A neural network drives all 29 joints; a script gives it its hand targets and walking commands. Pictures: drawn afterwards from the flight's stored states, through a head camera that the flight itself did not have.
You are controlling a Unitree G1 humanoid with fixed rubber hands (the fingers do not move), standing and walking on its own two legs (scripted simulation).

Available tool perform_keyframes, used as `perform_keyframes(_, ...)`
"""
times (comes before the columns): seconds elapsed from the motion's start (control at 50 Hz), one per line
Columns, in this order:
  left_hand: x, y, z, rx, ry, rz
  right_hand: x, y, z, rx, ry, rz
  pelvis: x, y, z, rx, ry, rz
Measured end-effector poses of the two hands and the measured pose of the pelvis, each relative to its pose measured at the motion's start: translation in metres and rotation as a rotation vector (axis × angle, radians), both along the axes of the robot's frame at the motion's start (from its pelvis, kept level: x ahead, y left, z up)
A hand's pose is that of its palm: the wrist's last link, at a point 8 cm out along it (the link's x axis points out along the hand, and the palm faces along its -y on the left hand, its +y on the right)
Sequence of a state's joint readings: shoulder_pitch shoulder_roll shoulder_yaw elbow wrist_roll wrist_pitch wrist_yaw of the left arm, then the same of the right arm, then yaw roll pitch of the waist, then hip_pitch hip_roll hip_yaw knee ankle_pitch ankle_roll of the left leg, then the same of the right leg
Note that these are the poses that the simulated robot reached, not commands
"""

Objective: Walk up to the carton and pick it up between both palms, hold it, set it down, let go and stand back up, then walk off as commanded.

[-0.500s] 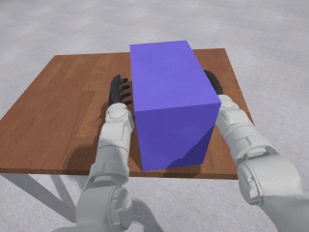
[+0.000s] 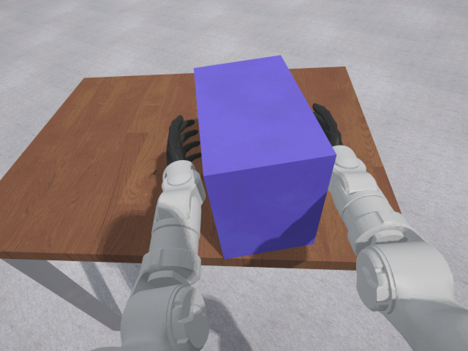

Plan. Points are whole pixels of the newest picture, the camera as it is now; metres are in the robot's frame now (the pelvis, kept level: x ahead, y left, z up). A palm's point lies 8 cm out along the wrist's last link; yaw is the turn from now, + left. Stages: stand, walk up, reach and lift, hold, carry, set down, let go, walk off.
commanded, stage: set down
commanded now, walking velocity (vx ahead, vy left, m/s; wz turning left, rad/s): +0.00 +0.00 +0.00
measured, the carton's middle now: (253, 155) +0.44 +0.02 +0.11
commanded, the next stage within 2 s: none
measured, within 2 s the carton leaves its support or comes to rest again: neither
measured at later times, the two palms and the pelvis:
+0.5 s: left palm (177, 174) +0.40 +0.16 +0.10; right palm (325, 150) +0.45 -0.12 +0.10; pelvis +0.01 +0.00 +0.00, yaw -1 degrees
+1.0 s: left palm (153, 199) +0.33 +0.18 +0.12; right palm (356, 183) +0.38 -0.16 +0.10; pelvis -0.03 +0.00 +0.00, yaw -1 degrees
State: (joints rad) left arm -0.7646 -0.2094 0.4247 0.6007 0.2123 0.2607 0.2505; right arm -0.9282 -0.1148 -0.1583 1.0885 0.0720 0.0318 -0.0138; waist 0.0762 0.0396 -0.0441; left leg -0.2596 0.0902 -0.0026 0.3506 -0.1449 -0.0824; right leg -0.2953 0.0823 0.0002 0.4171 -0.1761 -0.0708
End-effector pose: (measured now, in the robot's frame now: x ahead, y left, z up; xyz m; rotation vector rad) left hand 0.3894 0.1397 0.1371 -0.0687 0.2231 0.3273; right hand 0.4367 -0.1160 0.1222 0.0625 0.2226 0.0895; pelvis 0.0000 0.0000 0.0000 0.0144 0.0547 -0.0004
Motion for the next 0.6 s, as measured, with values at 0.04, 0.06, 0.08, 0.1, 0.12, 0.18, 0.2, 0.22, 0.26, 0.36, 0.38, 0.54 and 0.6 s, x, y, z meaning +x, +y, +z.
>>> perform_keyframes(0.04, 0.0, 0.0, -0.001, 0.0, -0.001, -0.001, 0.0, 0.0, -0.001, 0.006, -0.003, 0.0, 0.0, 0.0, 0.0, 0.0, 0.0, 0.0)
perform_keyframes(0.06, 0.0, 0.001, -0.001, 0.0, 0.0, -0.001, 0.0, 0.0, -0.001, 0.006, -0.005, 0.0, 0.0, 0.001, 0.0, 0.0, 0.0, 0.0)
perform_keyframes(0.08, 0.0, 0.001, -0.002, 0.0, 0.003, 0.0, 0.001, 0.0, -0.001, 0.002, -0.006, 0.0, 0.0, 0.001, 0.0, 0.0, 0.0, 0.0)
perform_keyframes(0.1, 0.0, 0.001, -0.004, -0.001, 0.009, 0.002, 0.001, 0.0, -0.002, -0.008, -0.008, 0.003, -0.001, 0.0, 0.0, 0.0, -0.001, 0.0)
perform_keyframes(0.12, 0.0, 0.002, -0.007, 0.0, 0.018, 0.007, 0.002, 0.0, -0.002, -0.026, -0.008, 0.007, -0.001, 0.0, 0.0, 0.0, -0.001, 0.0)
perform_keyframes(0.18, -0.001, 0.007, -0.018, 0.009, 0.064, 0.045, 0.005, 0.0, -0.007, -0.068, 0.007, 0.016, -0.002, 0.0, 0.0, 0.0, -0.003, 0.0)
perform_keyframes(0.2, -0.001, 0.009, -0.023, 0.016, 0.083, 0.059, 0.006, 0.001, -0.009, -0.077, 0.019, 0.02, -0.002, 0.0, 0.0, 0.0, -0.003, -0.001)
perform_keyframes(0.22, -0.001, 0.012, -0.027, 0.023, 0.102, 0.071, 0.008, 0.001, -0.011, -0.082, 0.032, 0.023, -0.003, 0.0, 0.0, -0.001, -0.004, -0.001)
perform_keyframes(0.26, 0.0, 0.015, -0.034, 0.027, 0.126, 0.087, 0.01, 0.001, -0.015, -0.086, 0.051, 0.026, -0.003, -0.001, -0.001, -0.003, -0.004, -0.003)
perform_keyframes(0.36, 0.01, 0.014, -0.042, 0.034, 0.144, 0.075, 0.016, 0.003, -0.02, -0.08, 0.058, 0.02, 0.002, -0.002, -0.002, -0.011, 0.011, -0.009)
perform_keyframes(0.38, 0.012, 0.013, -0.042, 0.034, 0.149, 0.071, 0.017, 0.003, -0.02, -0.083, 0.05, 0.02, 0.003, -0.003, -0.002, -0.012, 0.013, -0.01)
perform_keyframes(0.54, 0.006, 0.021, -0.041, 0.034, 0.154, 0.077, 0.009, -0.002, -0.019, -0.102, 0.007, 0.038, 0.006, -0.004, -0.002, -0.014, 0.017, -0.011)
perform_keyframes(0.6, -0.004, 0.03, -0.036, 0.034, 0.133, 0.097, 0.002, -0.008, -0.02, -0.095, 0.003, 0.034, 0.004, -0.004, -0.002, -0.013, 0.013, -0.011)
